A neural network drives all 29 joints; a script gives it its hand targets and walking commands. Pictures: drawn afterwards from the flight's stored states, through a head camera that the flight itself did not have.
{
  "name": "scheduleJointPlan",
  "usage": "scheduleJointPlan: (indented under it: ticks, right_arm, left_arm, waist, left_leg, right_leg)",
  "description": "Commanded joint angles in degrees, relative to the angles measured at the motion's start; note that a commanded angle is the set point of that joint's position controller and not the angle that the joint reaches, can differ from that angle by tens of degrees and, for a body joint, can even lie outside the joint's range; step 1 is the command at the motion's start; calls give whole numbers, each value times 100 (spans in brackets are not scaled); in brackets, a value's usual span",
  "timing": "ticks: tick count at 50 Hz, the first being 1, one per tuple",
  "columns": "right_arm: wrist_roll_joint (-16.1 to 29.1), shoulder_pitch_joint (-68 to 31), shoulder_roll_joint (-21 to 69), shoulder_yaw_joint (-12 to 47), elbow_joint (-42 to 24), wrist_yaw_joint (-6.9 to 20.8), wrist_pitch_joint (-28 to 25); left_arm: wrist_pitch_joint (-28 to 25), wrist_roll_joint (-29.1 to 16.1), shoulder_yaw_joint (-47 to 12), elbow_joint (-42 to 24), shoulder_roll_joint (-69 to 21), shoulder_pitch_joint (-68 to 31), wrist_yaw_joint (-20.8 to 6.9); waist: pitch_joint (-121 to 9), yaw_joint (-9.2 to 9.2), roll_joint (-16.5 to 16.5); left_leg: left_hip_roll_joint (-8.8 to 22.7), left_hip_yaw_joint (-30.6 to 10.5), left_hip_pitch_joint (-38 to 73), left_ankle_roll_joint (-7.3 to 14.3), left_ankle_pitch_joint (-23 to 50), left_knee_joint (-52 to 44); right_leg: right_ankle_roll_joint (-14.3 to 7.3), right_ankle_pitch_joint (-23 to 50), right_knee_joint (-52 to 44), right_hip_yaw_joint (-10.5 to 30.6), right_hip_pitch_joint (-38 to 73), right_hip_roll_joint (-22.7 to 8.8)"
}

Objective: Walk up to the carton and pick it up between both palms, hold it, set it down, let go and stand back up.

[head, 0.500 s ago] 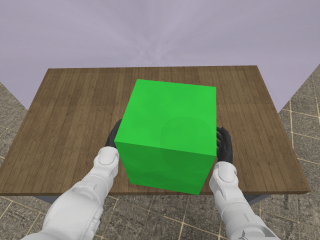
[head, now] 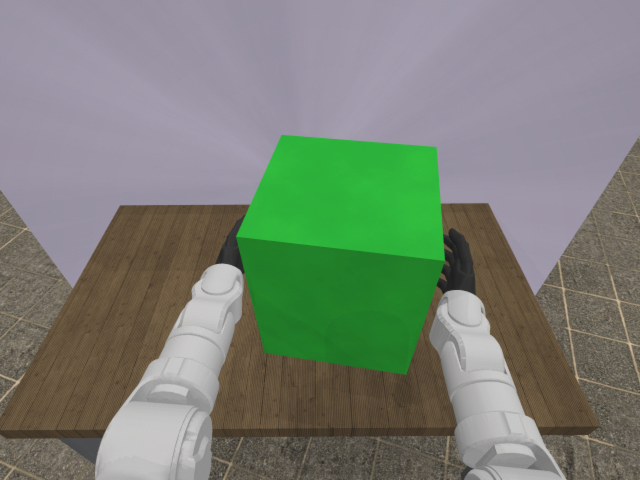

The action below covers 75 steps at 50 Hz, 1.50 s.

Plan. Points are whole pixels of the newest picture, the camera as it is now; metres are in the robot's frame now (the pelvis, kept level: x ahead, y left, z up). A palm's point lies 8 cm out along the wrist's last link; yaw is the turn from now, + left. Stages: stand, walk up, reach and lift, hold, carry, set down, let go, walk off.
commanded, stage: reach and lift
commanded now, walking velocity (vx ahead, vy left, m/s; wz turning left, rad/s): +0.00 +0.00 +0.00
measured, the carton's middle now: (344, 256) +0.40 -0.05 +0.08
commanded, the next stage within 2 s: hold in 1.94 s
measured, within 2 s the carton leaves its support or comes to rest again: neither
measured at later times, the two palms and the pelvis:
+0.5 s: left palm (224, 300) +0.34 +0.11 +0.08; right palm (462, 303) +0.31 -0.19 +0.08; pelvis +0.00 -0.02 +0.00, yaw +1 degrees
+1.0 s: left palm (212, 291) +0.33 +0.12 +0.12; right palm (463, 273) +0.32 -0.18 +0.12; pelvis -0.01 -0.03 +0.00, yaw +2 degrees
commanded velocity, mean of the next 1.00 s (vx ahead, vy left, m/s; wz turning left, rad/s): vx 0.00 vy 0.00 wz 0.00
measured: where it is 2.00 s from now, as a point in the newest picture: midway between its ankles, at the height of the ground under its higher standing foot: outside the picture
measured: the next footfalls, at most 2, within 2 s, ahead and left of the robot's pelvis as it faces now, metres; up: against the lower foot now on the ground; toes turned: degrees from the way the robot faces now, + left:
none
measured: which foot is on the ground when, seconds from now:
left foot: down 0.00-1.00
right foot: down 0.00-1.00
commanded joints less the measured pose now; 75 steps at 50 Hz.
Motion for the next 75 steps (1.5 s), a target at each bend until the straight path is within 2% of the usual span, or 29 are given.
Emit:
scheduleJointPlan:
  ticks: [1,3,6,10,13,16,17,20,21,24,25,27,29,34,35,36,37,39,42,43,46,48,55,56,60,62,65,70,75]
  right_arm:
    - [277,-4025,3568,2636,-1545,906,-631]
    - [441,-4193,3374,2867,-1804,961,-733]
    - [198,-4044,3289,2804,-1689,1036,-777]
    - [714,-3746,3400,3585,-2735,959,-918]
    - [585,-3416,3452,3554,-2619,917,-740]
    - [810,-3452,3403,3952,-3525,866,-728]
    - [821,-3063,3358,3996,-3318,881,-662]
    - [776,-3012,3339,3909,-3310,887,-454]
    - [832,-3271,3203,3861,-3241,989,-389]
    - [1102,-3358,3255,4249,-3988,983,-340]
    - [907,-2945,3015,3928,-3180,1020,-132]
    - [1127,-3390,3147,4076,-3629,1028,-225]
    - [962,-3402,2978,3807,-2703,1043,-12]
    - [1278,-3764,3029,3863,-3136,1105,-16]
    - [1300,-3578,2870,3807,-3032,1100,57]
    - [1278,-3872,2792,3656,-2991,1097,115]
    - [1236,-3974,2892,3659,-2787,1121,137]
    - [1328,-3994,2876,3741,-2766,1111,166]
    - [1536,-3752,2983,3997,-3272,1032,179]
    - [1471,-3867,2933,3983,-3073,1023,199]
    - [1541,-4126,2899,3904,-3489,1061,232]
    - [1532,-4306,2817,3846,-3354,1090,271]
    - [1588,-4553,2802,3766,-3468,1121,362]
    - [1587,-4707,2914,3860,-3479,1060,440]
    - [1593,-4690,2855,3785,-3434,1107,425]
    - [1755,-4900,2998,3973,-3671,1065,438]
    - [1644,-4678,2728,3681,-2809,1115,573]
    - [1617,-5111,2763,3721,-3167,1044,566]
    - [1755,-5070,2881,3671,-3075,1090,583]
  left_arm:
    - [-402,128,-1658,-1870,-4073,-3585,-870]
    - [-332,129,-1744,-1976,-4181,-3314,-812]
    - [-205,483,-1334,-1968,-3849,-3235,-942]
    - [-195,-35,-2332,-3259,-4144,-2567,-733]
    - [-75,-105,-2477,-3337,-4021,-2716,-784]
    - [50,-351,-2867,-3986,-4133,-2348,-769]
    - [18,-362,-2964,-4559,-4054,-2634,-689]
    - [151,-306,-2952,-4375,-3987,-2442,-694]
    - [297,-173,-2901,-4460,-4015,-2418,-631]
    - [410,-519,-3402,-5240,-4116,-2373,-574]
    - [525,-267,-2948,-4780,-3884,-2333,-584]
    - [619,-588,-3367,-5285,-4212,-2503,-595]
    - [833,-159,-2725,-4279,-3896,-2395,-658]
    - [1034,-343,-3169,-5388,-4248,-2840,-576]
    - [1164,-279,-3032,-5141,-4172,-2549,-560]
    - [1253,-291,-3113,-4839,-4271,-2613,-601]
    - [1263,-95,-2779,-4630,-4006,-2739,-616]
    - [1417,1,-2565,-4562,-4040,-2401,-699]
    - [1478,-71,-2892,-5543,-3996,-2407,-656]
    - [1555,-10,-2716,-5056,-3925,-2344,-716]
    - [1680,-171,-3093,-5611,-3998,-2773,-705]
    - [1789,-43,-2822,-5404,-3963,-2629,-737]
    - [1984,-268,-3105,-5689,-4164,-2813,-650]
    - [2035,-191,-2841,-5206,-3967,-2600,-736]
    - [2086,-217,-2939,-5622,-4043,-3029,-715]
    - [2072,-238,-3077,-5712,-4063,-3005,-686]
    - [2187,-92,-2729,-5603,-3828,-3288,-728]
    - [2300,-87,-2556,-5144,-3773,-3053,-820]
    - [2330,-89,-2713,-5631,-4033,-3392,-742]
  waist:
    - [-2582,-38,378]
    - [-2588,53,162]
    - [-1756,320,-134]
    - [-2888,150,-6]
    - [-2189,109,-182]
    - [-2738,99,-190]
    - [-2727,113,86]
    - [-2174,113,-74]
    - [-2235,316,95]
    - [-2892,233,104]
    - [-2069,228,-31]
    - [-2583,190,-81]
    - [-1567,301,-154]
    - [-2583,130,209]
    - [-2194,182,147]
    - [-2144,-22,78]
    - [-1766,247,-53]
    - [-1733,317,-273]
    - [-2338,203,-168]
    - [-1886,302,-229]
    - [-2121,133,65]
    - [-1922,268,16]
    - [-2179,132,129]
    - [-1814,244,-326]
    - [-2313,120,150]
    - [-2387,213,11]
    - [-1889,173,215]
    - [-1909,231,-313]
    - [-2272,179,124]
  left_leg:
    - [-200,319,971,-773,3856,-179]
    - [-150,262,1332,-763,4237,-153]
    - [-240,492,835,-525,2950,-573]
    - [-258,357,1277,-743,4399,-194]
    - [-259,398,870,-627,3249,-488]
    - [-301,375,884,-620,3511,-431]
    - [-278,338,934,-651,3536,-374]
    - [-315,333,686,-520,2641,-671]
    - [-286,315,786,-567,2586,-704]
    - [-348,308,824,-531,3023,-541]
    - [-309,262,622,-491,2481,-739]
    - [-298,260,881,-469,2686,-659]
    - [-296,213,334,-310,1871,-879]
    - [-270,219,966,-521,2831,-642]
    - [-260,227,970,-527,2924,-645]
    - [-311,176,908,-506,2477,-688]
    - [-316,249,594,-373,2207,-771]
    - [-301,261,613,-294,2129,-862]
    - [-375,277,762,-387,2928,-701]
    - [-398,316,606,-318,2536,-773]
    - [-363,303,774,-392,2533,-742]
    - [-317,334,726,-290,2117,-820]
    - [-282,250,927,-418,2538,-720]
    - [-331,330,610,-249,2152,-797]
    - [-314,306,811,-376,2335,-780]
    - [-339,304,843,-398,2745,-659]
    - [-304,333,802,-376,2290,-790]
    - [-365,370,731,-262,2193,-783]
    - [-286,300,1102,-398,2726,-641]
  right_leg:
    - [-261,2375,117,-292,1823,598]
    - [-227,2338,52,-355,1720,725]
    - [-217,1907,-91,-322,2168,643]
    - [-160,3377,102,-326,2414,700]
    - [-168,2770,-29,-276,2426,646]
    - [-147,3277,93,-286,2602,648]
    - [-165,3118,110,-231,2602,611]
    - [-212,2384,-46,-207,2494,599]
    - [-219,2074,-55,-282,2272,613]
    - [-198,2647,103,-215,2488,663]
    - [-220,1961,-60,-270,2274,627]
    - [-200,2178,-38,-309,2283,703]
    - [-250,1571,-120,-226,2250,575]
    - [-273,2179,-9,-353,2368,703]
    - [-268,2232,-20,-376,2246,698]
    - [-272,1823,-163,-348,2059,711]
    - [-270,1638,-125,-327,2181,660]
    - [-251,1804,-178,-304,2315,636]
    - [-165,3155,79,-272,2784,616]
    - [-131,2750,-27,-239,2619,585]
    - [-257,2212,-80,-311,2626,654]
    - [-287,1745,-115,-349,2400,644]
    - [-325,1812,-56,-441,2235,720]
    - [-280,1812,-154,-355,2391,666]
    - [-283,1828,-64,-440,2382,654]
    - [-241,2324,-42,-403,2550,711]
    - [-289,1528,-196,-430,2277,662]
    - [-198,1760,-198,-404,2489,602]
    - [-314,1804,-118,-447,2394,684]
